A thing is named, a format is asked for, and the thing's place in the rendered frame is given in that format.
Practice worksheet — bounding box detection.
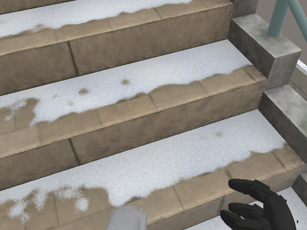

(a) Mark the left robot thigh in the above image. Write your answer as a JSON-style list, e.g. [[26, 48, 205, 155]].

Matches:
[[106, 205, 148, 230]]

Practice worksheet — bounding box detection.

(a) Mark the robot right hand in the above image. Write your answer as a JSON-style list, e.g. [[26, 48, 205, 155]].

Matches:
[[220, 178, 298, 230]]

